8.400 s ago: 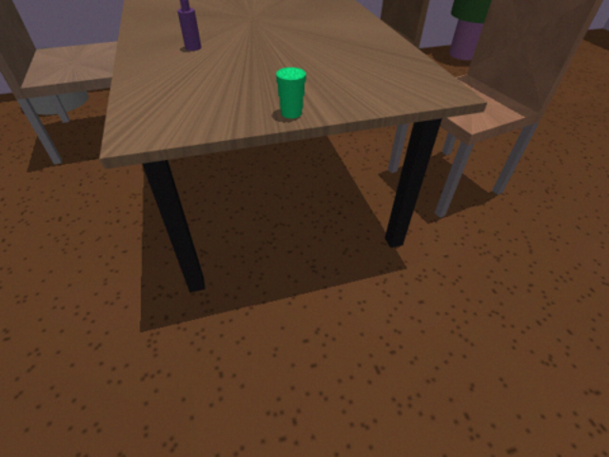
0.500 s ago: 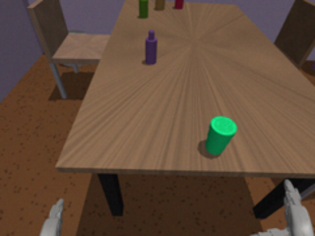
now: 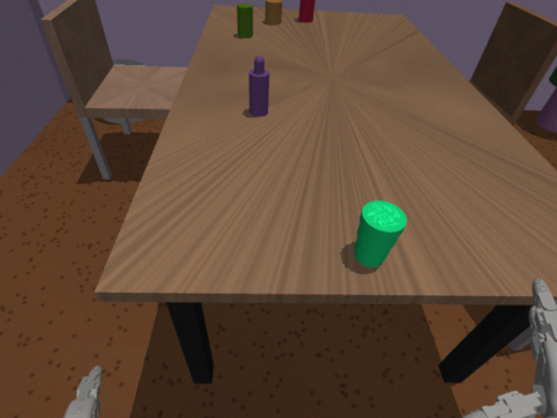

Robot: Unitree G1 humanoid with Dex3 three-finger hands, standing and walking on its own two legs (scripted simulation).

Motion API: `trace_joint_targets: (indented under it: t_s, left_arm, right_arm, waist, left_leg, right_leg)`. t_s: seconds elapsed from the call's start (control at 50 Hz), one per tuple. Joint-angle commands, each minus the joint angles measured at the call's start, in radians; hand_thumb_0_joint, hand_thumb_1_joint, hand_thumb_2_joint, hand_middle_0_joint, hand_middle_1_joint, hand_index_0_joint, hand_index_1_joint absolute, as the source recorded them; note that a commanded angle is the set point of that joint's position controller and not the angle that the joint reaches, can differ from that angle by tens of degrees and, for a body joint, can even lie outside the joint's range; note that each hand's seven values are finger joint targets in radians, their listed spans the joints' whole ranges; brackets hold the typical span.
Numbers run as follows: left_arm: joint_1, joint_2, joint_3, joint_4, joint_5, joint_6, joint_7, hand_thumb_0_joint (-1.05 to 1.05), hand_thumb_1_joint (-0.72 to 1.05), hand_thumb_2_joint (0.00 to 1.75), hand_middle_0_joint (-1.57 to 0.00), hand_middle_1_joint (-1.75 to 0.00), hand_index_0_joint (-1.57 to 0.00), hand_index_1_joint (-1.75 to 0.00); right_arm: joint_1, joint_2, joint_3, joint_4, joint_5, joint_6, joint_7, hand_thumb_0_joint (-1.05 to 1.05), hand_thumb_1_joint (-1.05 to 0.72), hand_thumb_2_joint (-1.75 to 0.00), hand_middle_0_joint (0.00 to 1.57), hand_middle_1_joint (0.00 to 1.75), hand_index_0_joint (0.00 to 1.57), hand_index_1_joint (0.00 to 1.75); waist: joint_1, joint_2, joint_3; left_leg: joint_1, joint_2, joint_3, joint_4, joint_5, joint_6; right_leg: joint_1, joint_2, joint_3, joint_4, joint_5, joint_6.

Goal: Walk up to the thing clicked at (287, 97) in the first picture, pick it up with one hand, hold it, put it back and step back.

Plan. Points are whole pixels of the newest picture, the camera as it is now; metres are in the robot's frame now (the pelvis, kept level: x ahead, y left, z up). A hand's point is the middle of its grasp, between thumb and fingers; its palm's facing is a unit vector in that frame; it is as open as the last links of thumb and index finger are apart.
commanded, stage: rise first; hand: right
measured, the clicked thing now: (376, 236) +0.44 -0.20 +0.00
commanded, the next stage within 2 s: go down in 0.50 s
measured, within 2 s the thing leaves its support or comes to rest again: neither
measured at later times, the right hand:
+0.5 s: hand (521, 354) +0.18 -0.28 +0.10, palm faces +0.39 +0.82 -0.41, open 17.5 cm
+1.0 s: hand (529, 326) +0.21 -0.30 +0.11, palm faces +0.37 +0.86 -0.35, open 17.7 cm
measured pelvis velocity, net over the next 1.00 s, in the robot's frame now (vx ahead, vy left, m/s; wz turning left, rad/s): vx -0.01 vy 0.00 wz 0.00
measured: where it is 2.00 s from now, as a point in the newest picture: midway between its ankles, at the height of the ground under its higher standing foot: outside the picture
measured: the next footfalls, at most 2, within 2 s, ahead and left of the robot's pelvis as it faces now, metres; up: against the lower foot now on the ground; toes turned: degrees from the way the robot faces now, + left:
none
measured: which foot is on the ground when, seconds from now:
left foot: down 0.00-1.00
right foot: down 0.00-1.00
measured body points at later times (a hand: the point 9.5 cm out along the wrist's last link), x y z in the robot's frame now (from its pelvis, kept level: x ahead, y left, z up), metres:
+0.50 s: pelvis -0.02 +0.00 +0.00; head -0.02 +0.02 +0.45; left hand +0.14 +0.26 -0.09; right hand +0.15 -0.32 +0.13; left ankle -0.03 +0.14 -0.74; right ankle +0.02 -0.14 -0.74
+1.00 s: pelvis -0.01 +0.00 +0.00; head -0.02 +0.01 +0.45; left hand +0.16 +0.26 -0.09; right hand +0.18 -0.34 +0.13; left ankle -0.03 +0.14 -0.74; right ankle +0.02 -0.14 -0.74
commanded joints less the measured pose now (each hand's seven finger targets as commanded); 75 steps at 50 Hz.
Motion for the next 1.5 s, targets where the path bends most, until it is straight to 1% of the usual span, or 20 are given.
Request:
trace_joint_targets:
  t_s: [0.0,0.16,0.2,0.26,0.3,0.36,0.5,0.54,0.58,0.6,0.62,0.7,0.74,0.82,0.94,1.04,1.16,1.36,1.42,1.48]
  left_arm:
    - [-0.107,0.129,0.03,-0.179,-0.004,-0.072,0.0,0.0,-0.56,0.05,-0.06,-0.05,-0.05,-0.06]
    - [-0.087,0.161,0.087,-0.16,-0.001,-0.088,0.005,0.0,-0.56,0.05,-0.06,-0.05,-0.05,-0.05]
    - [-0.073,0.095,0.031,-0.14,-0.005,-0.09,-0.004,0.0,-0.56,0.06,-0.06,-0.05,-0.05,-0.06]
    - [-0.097,0.154,0.084,-0.144,-0.002,-0.098,0.002,0.0,-0.55,0.05,-0.05,-0.05,-0.05,-0.06]
    - [-0.12,0.101,0.02,-0.155,-0.002,-0.1,-0.006,0.0,-0.56,0.06,-0.06,-0.06,-0.05,-0.06]
    - [-0.122,0.168,0.092,-0.139,0.001,-0.101,0.005,0.0,-0.56,0.06,-0.06,-0.05,-0.05,-0.06]
    - [-0.119,0.143,0.08,-0.096,-0.001,-0.096,0.0,0.0,-0.56,0.08,-0.06,-0.06,-0.05,-0.06]
    - [-0.102,0.103,0.043,-0.078,-0.001,-0.094,-0.006,0.0,-0.56,0.07,-0.06,-0.06,-0.05,-0.06]
    - [-0.122,0.145,0.08,-0.097,-0.004,-0.095,-0.003,0.0,-0.56,0.08,-0.06,-0.06,-0.05,-0.07]
    - [-0.132,0.139,0.073,-0.112,-0.003,-0.096,-0.003,0.0,-0.49,0.0,-0.06,-0.06,-0.07,-0.04]
    - [-0.152,0.083,0.025,-0.098,0.023,-0.099,-0.016,0.0,-0.54,0.04,-0.05,-0.05,-0.05,-0.05]
    - [-0.149,0.185,0.111,-0.136,0.025,-0.102,0.004,0.0,-0.55,0.05,-0.05,-0.05,-0.05,-0.05]
    - [-0.138,0.155,0.092,-0.102,0.024,-0.091,0.006,0.0,-0.55,0.05,-0.05,-0.04,-0.05,-0.05]
    - [-0.143,0.102,0.048,-0.042,0.018,-0.083,0.01,0.0,-0.55,0.04,-0.05,-0.04,-0.05,-0.05]
    - [-0.185,0.098,0.006,-0.028,0.013,-0.082,0.032,0.0,-0.54,0.04,-0.05,-0.04,-0.05,-0.04]
    - [-0.22,0.203,0.068,-0.074,0.007,-0.091,0.072,0.0,-0.55,0.04,-0.05,-0.04,-0.05,-0.04]
    - [-0.197,0.114,-0.052,-0.017,-0.012,-0.098,0.107,0.0,-0.55,0.04,-0.05,-0.04,-0.05,-0.04]
    - [-0.181,0.195,-0.033,0.002,-0.012,-0.135,0.135,0.0,-0.55,0.04,-0.05,-0.05,-0.05,-0.05]
    - [-0.219,0.14,-0.093,0.012,-0.012,-0.146,0.14,0.0,-0.56,0.05,-0.05,-0.05,-0.05,-0.05]
    - [-0.23,0.179,-0.095,-0.035,-0.009,-0.156,0.155,0.0,-0.55,0.05,-0.05,-0.05,-0.05,-0.05]
  right_arm:
    - [-0.104,-0.202,-0.113,-0.248,0.01,-0.087,-0.008,0.0,0.55,-0.04,0.04,0.06,0.05,0.06]
    - [-0.121,-0.213,-0.14,-0.244,0.013,-0.115,-0.007,0.0,0.56,-0.04,0.04,0.06,0.05,0.06]
    - [-0.117,-0.2,-0.129,-0.248,0.013,-0.123,-0.002,0.0,0.56,-0.04,0.04,0.06,0.05,0.06]
    - [-0.124,-0.227,-0.153,-0.274,0.015,-0.135,-0.002,0.0,0.57,-0.04,0.04,0.06,0.05,0.06]
    - [-0.124,-0.218,-0.147,-0.293,0.014,-0.144,-0.001,0.0,0.56,-0.04,0.05,0.06,0.05,0.06]
    - [-0.11,-0.245,-0.175,-0.27,0.014,-0.15,-0.008,0.0,0.55,-0.05,0.05,0.06,0.05,0.06]
    - [-0.086,-0.226,-0.166,-0.305,0.018,-0.166,-0.002,0.0,0.55,-0.05,0.05,0.06,0.05,0.06]
    - [-0.078,-0.224,-0.171,-0.317,0.018,-0.17,0.002,0.0,0.54,-0.05,0.05,0.06,0.05,0.06]
    - [-0.097,-0.243,-0.184,-0.338,0.019,-0.175,0.001,0.0,0.53,-0.06,0.05,0.06,0.05,0.06]
    - [-0.094,-0.237,-0.178,-0.327,0.019,-0.174,0.001,0.0,0.5,-0.07,0.03,0.06,0.04,0.06]
    - [-0.062,-0.131,-0.141,-0.322,-0.001,-0.205,0.013,0.0,0.55,-0.06,0.03,0.06,0.04,0.06]
    - [-0.138,-0.232,-0.243,-0.269,0.022,-0.224,0.023,0.0,0.58,-0.06,0.02,0.06,0.04,0.06]
    - [-0.149,-0.239,-0.25,-0.243,0.029,-0.22,0.036,0.0,0.58,-0.06,0.02,0.06,0.04,0.06]
    - [-0.215,-0.233,-0.228,-0.207,0.049,-0.205,0.086,0.0,0.61,-0.06,0.02,0.06,0.04,0.06]
    - [-0.316,-0.309,-0.28,-0.14,0.094,-0.187,0.161,0.0,0.61,-0.06,0.02,0.06,0.04,0.06]
    - [-0.485,-0.388,-0.339,-0.022,0.167,-0.145,0.233,0.0,0.6,-0.06,0.02,0.06,0.04,0.06]
    - [-0.651,-0.453,-0.316,0.159,0.214,-0.073,0.376,0.0,0.57,-0.05,0.03,0.05,0.04,0.05]
    - [-0.884,-0.646,-0.412,0.378,0.284,-0.02,0.517,0.0,0.61,-0.06,0.02,0.06,0.03,0.06]
    - [-0.943,-0.632,-0.374,0.449,0.281,-0.02,0.552,0.0,0.61,-0.06,0.02,0.06,0.03,0.06]
    - [-1.001,-0.675,-0.37,0.493,0.28,-0.011,0.587,0.0,0.61,-0.06,0.02,0.06,0.03,0.06]
  waist:
    - [0.007,-0.02,-0.04]
    - [0.013,-0.016,-0.011]
    - [0.005,-0.009,0.002]
    - [0.006,-0.008,-0.03]
    - [-0.015,-0.016,-0.031]
    - [-0.004,0.007,-0.054]
    - [-0.01,-0.025,-0.027]
    - [-0.016,-0.025,-0.031]
    - [-0.011,-0.027,-0.053]
    - [-0.006,-0.023,-0.045]
    - [0.018,0.036,-0.056]
    - [0.027,0.053,-0.097]
    - [0.019,0.026,-0.079]
    - [0.03,-0.022,-0.037]
    - [0.023,-0.045,-0.073]
    - [0.039,-0.012,-0.17]
    - [0.038,-0.039,-0.173]
    - [0.037,-0.021,-0.203]
    - [0.038,-0.054,-0.223]
    - [0.051,-0.045,-0.265]
  left_leg:
    - [-0.08,-0.046,0.059,-0.079,0.131,0.035]
    - [-0.109,-0.047,0.059,-0.092,0.047,0.037]
    - [-0.117,-0.044,0.058,-0.098,0.028,0.038]
    - [-0.109,-0.045,0.055,-0.092,0.044,0.037]
    - [-0.1,-0.048,0.059,-0.09,0.04,0.039]
    - [-0.087,-0.044,0.056,-0.093,0.056,0.037]
    - [-0.096,-0.046,0.056,-0.093,0.048,0.039]
    - [-0.087,-0.049,0.058,-0.087,0.074,0.038]
    - [-0.078,-0.053,0.062,-0.078,0.092,0.04]
    - [-0.082,-0.05,0.058,-0.084,0.086,0.039]
    - [-0.114,-0.06,0.054,-0.065,0.099,0.026]
    - [-0.12,-0.053,0.049,-0.058,0.116,0.019]
    - [-0.124,-0.048,0.044,-0.058,0.125,0.019]
    - [-0.157,-0.049,0.042,-0.062,0.089,0.022]
    - [-0.137,-0.047,0.037,-0.052,0.122,0.021]
    - [-0.109,-0.051,0.051,-0.03,0.204,0.022]
    - [-0.145,-0.041,0.039,-0.032,0.182,0.021]
    - [-0.167,-0.048,0.047,-0.009,0.184,0.027]
    - [-0.178,-0.042,0.032,-0.001,0.178,0.029]
    - [-0.18,-0.045,0.03,0.007,0.176,0.03]
  right_leg:
    - [0.053,0.035,-0.068,-0.063,0.107,-0.036]
    - [0.043,0.037,-0.067,-0.078,0.03,-0.039]
    - [0.037,0.04,-0.067,-0.075,0.022,-0.039]
    - [0.048,0.038,-0.067,-0.071,0.033,-0.037]
    - [0.035,0.038,-0.066,-0.074,0.034,-0.036]
    - [0.046,0.04,-0.063,-0.068,0.05,-0.039]
    - [0.031,0.04,-0.068,-0.07,0.043,-0.037]
    - [0.031,0.037,-0.066,-0.066,0.068,-0.039]
    - [0.041,0.032,-0.063,-0.069,0.083,-0.035]
    - [0.043,0.035,-0.066,-0.066,0.077,-0.037]
    - [0.042,0.038,-0.054,-0.039,0.074,-0.037]
    - [0.062,0.044,-0.045,-0.03,0.084,-0.042]
    - [0.047,0.049,-0.049,-0.027,0.087,-0.042]
    - [0.029,0.048,-0.047,-0.039,0.039,-0.042]
    - [0.023,0.05,-0.04,-0.025,0.054,-0.041]
    - [0.057,0.04,-0.023,-0.013,0.127,-0.04]
    - [0.047,0.046,-0.024,-0.006,0.107,-0.047]
    - [-0.004,0.035,-0.011,0.019,0.105,-0.052]
    - [-0.01,0.037,-0.012,0.031,0.099,-0.054]
    - [-0.013,0.034,-0.009,0.038,0.093,-0.055]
